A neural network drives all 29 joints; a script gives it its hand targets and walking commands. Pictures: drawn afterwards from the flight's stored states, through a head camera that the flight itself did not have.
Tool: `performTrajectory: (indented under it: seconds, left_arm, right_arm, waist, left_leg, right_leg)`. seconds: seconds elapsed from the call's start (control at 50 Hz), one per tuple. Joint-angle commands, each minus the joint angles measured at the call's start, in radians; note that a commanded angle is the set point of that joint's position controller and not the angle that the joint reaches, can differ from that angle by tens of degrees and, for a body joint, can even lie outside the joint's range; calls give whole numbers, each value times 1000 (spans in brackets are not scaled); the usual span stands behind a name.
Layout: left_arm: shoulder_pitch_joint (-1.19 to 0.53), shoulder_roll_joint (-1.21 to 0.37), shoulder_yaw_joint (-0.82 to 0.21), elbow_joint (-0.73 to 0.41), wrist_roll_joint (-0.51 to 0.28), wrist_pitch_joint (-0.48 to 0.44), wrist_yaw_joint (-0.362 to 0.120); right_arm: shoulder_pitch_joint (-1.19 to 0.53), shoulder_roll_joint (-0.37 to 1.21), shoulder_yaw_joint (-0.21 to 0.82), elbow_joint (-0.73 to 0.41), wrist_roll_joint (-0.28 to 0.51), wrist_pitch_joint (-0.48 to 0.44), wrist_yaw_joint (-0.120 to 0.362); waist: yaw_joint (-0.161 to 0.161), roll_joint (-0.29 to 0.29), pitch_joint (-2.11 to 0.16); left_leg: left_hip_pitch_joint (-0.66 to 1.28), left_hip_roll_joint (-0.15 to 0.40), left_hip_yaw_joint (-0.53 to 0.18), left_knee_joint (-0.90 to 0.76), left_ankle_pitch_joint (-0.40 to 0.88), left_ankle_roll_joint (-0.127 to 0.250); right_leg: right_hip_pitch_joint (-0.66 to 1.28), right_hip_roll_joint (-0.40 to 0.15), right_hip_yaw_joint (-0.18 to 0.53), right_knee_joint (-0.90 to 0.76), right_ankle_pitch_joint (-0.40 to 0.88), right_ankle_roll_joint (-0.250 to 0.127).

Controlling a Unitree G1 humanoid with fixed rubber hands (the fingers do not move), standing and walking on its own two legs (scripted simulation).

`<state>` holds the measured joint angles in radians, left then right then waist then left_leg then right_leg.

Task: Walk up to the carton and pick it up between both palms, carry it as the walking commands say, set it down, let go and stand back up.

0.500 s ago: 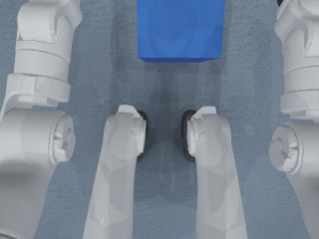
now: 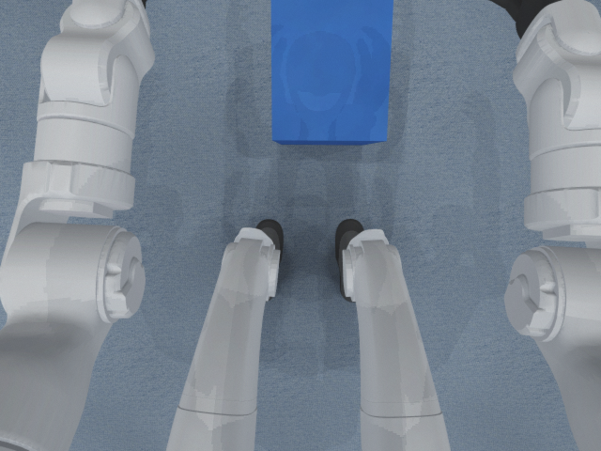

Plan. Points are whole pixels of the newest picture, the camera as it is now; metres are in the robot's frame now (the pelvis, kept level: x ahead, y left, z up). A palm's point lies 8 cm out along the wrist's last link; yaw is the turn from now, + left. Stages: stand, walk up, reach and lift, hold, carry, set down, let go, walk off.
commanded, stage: set down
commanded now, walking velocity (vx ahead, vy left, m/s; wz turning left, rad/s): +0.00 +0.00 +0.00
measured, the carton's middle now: (326, 80) +0.54 -0.03 -0.50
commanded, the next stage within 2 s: let go in 0.12 s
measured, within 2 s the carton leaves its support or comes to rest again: neither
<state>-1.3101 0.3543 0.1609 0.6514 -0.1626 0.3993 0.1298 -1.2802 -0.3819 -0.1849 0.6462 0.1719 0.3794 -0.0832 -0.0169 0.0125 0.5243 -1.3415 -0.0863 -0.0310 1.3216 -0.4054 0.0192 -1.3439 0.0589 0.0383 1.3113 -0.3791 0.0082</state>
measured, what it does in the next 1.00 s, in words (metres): rises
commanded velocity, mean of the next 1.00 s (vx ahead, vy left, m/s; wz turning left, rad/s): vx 0.00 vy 0.00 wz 0.00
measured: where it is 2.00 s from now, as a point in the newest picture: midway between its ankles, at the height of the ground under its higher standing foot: (308, 274)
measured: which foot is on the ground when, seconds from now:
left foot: down 0.00-1.00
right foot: down 0.00-1.00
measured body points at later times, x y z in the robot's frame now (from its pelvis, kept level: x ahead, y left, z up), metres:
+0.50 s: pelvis +0.02 +0.00 +0.08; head +0.33 -0.01 +0.40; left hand +0.45 +0.20 -0.06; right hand +0.44 -0.21 -0.06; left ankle +0.10 +0.10 -0.59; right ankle +0.11 -0.12 -0.59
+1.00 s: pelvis +0.08 +0.01 +0.14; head +0.15 +0.00 +0.58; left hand +0.27 +0.24 +0.05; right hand +0.27 -0.22 +0.04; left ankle +0.10 +0.10 -0.59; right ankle +0.11 -0.12 -0.59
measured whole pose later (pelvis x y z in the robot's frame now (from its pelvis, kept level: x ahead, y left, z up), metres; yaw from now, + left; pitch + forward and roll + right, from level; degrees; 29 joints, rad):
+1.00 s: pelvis +0.08 +0.01 +0.14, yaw -1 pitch +3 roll +0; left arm 0.11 0.17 0.09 0.52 0.05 0.08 -0.05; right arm 0.10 -0.16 -0.08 0.53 -0.03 0.07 0.06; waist 0.00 0.01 0.10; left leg -0.36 -0.06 -0.04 0.58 -0.26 0.04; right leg -0.36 0.03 0.07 0.58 -0.25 0.01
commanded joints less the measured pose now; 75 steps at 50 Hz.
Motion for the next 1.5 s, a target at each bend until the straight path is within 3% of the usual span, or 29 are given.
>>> performTrajectory:
  seconds: [0.0, 0.02, 0.04, 0.12, 0.16, 0.18, 0.22, 0.24, 0.26, 0.34, 0.38, 0.4, 0.42, 0.48, 0.5, 0.52, 0.54, 0.6, 0.66, 0.68, 0.7, 0.82, 0.86, 0.98, 1.1, 1.2, 1.22, 1.34, 1.48]
  left_arm:
    - [-331, 128, 38, -61, 38, -86, -33]
    - [-307, 107, 41, -4, 54, -108, -42]
    - [-226, 76, 66, 54, 88, -127, -49]
    - [-164, 83, 98, 8, 131, -216, -61]
    - [-157, 120, 95, -51, 131, -209, -47]
    - [-128, 122, 95, -84, 148, -199, -39]
    - [-113, 114, 78, -201, 163, -176, -13]
    - [82, 110, 56, -280, 178, -173, -8]
    - [84, 110, 64, -281, 163, -158, -8]
    - [318, 87, 10, -441, 136, -129, -22]
    - [456, 28, -9, -482, 151, -118, -22]
    - [359, 63, 0, -477, 130, -123, -25]
    - [495, 1, -30, -467, 132, -122, -38]
    - [616, -24, -6, -383, 163, -163, -67]
    - [656, -53, -14, -379, 176, -180, -79]
    - [745, -52, -13, -417, 183, -208, -87]
    - [781, -72, -10, -378, 200, -229, -87]
    - [812, -73, -3, -298, 223, -289, -102]
    - [950, -80, 24, -228, 234, -319, -129]
    - [963, -79, 25, -205, 228, -323, -138]
    - [1080, -113, 3, -162, 234, -319, -152]
    - [1227, -104, -27, -217, 218, -350, -177]
    - [1281, -90, -32, -261, 226, -358, -177]
    - [1360, -54, -74, -371, 174, -377, -189]
    - [1410, -39, -85, -405, 159, -352, -204]
    - [1444, -44, -71, -361, 170, -312, -205]
    - [1435, -31, -70, -355, 176, -303, -207]
    - [1493, -68, -58, -339, 216, -285, -190]
    - [1462, -41, -68, -337, 191, -317, -153]
  right_arm:
    - [-286, -152, -59, -84, -59, -78, 8]
    - [-277, -116, -73, -21, -76, -95, 13]
    - [-246, -98, -57, -19, -71, -120, 24]
    - [-177, -71, -69, -51, -127, -194, 28]
    - [-174, -98, -93, -117, -151, -190, 24]
    - [-119, -94, -66, -96, -149, -175, 28]
    - [-120, -150, -71, -207, -160, -170, 34]
    - [61, -124, -25, -284, -179, -160, 31]
    - [59, -140, 10, -296, -166, -142, 35]
    - [286, -90, 25, -463, -187, -114, 21]
    - [389, -91, 18, -482, -177, -107, 29]
    - [323, -83, 4, -450, -157, -110, 39]
    - [466, -63, 19, -477, -155, -117, 43]
    - [587, -12, 14, -355, -152, -157, 76]
    - [661, 0, 1, -330, -157, -176, 85]
    - [746, 39, 41, -388, -146, -205, 95]
    - [765, -4, 16, -338, -171, -227, 101]
    - [840, 82, 29, -245, -180, -286, 110]
    - [924, 98, 56, -210, -181, -305, 126]
    - [942, 97, 58, -203, -173, -310, 129]
    - [1020, 84, 62, -182, -174, -317, 139]
    - [1185, 77, 52, -226, -201, -342, 135]
    - [1240, 92, 65, -230, -189, -347, 144]
    - [1360, 80, 73, -370, -207, -359, 140]
    - [1395, 72, 103, -429, -190, -319, 150]
    - [1414, 57, 101, -396, -199, -293, 150]
    - [1416, 67, 98, -380, -186, -281, 148]
    - [1476, 81, 93, -333, -187, -258, 144]
    - [1442, 85, 131, -322, -162, -257, 111]
  waist:
    - [-29, -34, -1871]
    - [-35, -42, -1827]
    - [-5, 7, -1815]
    - [14, -40, -2034]
    - [-2, -36, -2183]
    - [33, -12, -2154]
    - [30, 16, -2196]
    - [52, -10, -2356]
    - [61, -26, -2233]
    - [23, -114, -2166]
    - [23, -59, -2065]
    - [18, -80, -1902]
    - [-13, -88, -1926]
    - [-4, -25, -1602]
    - [-24, -6, -1538]
    - [1, -6, -1580]
    - [-23, 2, -1486]
    - [4, 86, -1153]
    - [46, 62, -943]
    - [19, 10, -903]
    - [28, 52, -864]
    - [11, -15, -736]
    - [12, 30, -664]
    - [15, -51, -621]
    - [31, -15, -551]
    - [21, -33, -501]
    - [20, 8, -467]
    - [6, 43, -555]
    - [6, -15, -639]
  left_leg:
    - [554, 16, 20, -230, 363, -25]
    - [558, 18, 12, -253, 385, -24]
    - [594, 19, 14, -248, 428, -32]
    - [610, 0, 25, -292, 545, -40]
    - [653, 1, 28, -308, 546, -37]
    - [648, -1, 39, -330, 529, -31]
    - [752, 17, 25, -300, 590, -43]
    - [907, 10, 23, -319, 685, -51]
    - [826, 10, 20, -326, 626, -42]
    - [839, -5, 14, -375, 602, -29]
    - [887, 1, 16, -405, 578, -22]
    - [822, 12, 8, -417, 508, -21]
    - [932, 18, 3, -430, 531, -24]
    - [863, 43, -3, -496, 357, -28]
    - [903, 56, -21, -513, 333, -34]
    - [987, 54, -24, -516, 428, -38]
    - [967, 63, -26, -516, 471, -52]
    - [875, 72, -41, -598, 381, -55]
    - [870, 71, -23, -689, 206, -37]
    - [869, 68, -10, -710, 148, -31]
    - [882, 81, 0, -731, 111, -43]
    - [1014, 67, 11, -839, 91, -23]
    - [1081, 65, 15, -867, 71, -17]
    - [1172, 67, 17, -909, 170, -9]
    - [1172, 81, 11, -943, 227, -10]
    - [1227, 76, 5, -921, 293, -23]
    - [1201, 70, 10, -927, 258, -17]
    - [1261, 60, 14, -895, 484, -45]
    - [1241, 47, -3, -859, 598, -53]
  right_leg:
    - [675, 3, -23, -215, 394, 3]
    - [659, 8, -24, -235, 405, 5]
    - [637, 12, -8, -242, 453, 4]
    - [875, 1, 8, -233, 662, 35]
    - [973, -3, 13, -249, 673, 42]
    - [991, -12, 26, -261, 662, 37]
    - [940, -3, 18, -261, 669, 23]
    - [1118, 5, 5, -275, 755, 29]
    - [1081, 6, 20, -287, 724, 19]
    - [1211, -4, 23, -318, 749, 19]
    - [1180, -11, 34, -348, 689, 17]
    - [1068, -11, 28, -384, 584, 6]
    - [1112, -15, 15, -403, 587, 7]
    - [1004, -12, 9, -476, 396, -5]
    - [955, -4, -3, -491, 346, -12]
    - [990, 3, -1, -510, 420, -14]
    - [948, 5, -1, -520, 444, -11]
    - [856, -11, 17, -575, 348, -19]
    - [854, -25, -3, -659, 183, -11]
    - [860, -27, -9, -694, 130, -4]
    - [903, -33, -17, -725, 92, -18]
    - [1012, -35, -29, -807, 62, -16]
    - [1039, -34, -32, -841, 32, -26]
    - [1174, -27, -36, -864, 142, -8]
    - [1301, -22, -37, -878, 219, -8]
    - [1283, -34, -32, -893, 270, -16]
    - [1286, -31, -39, -905, 247, -14]
    - [1319, -27, -30, -889, 454, -8]
    - [1341, -31, -6, -831, 680, 13]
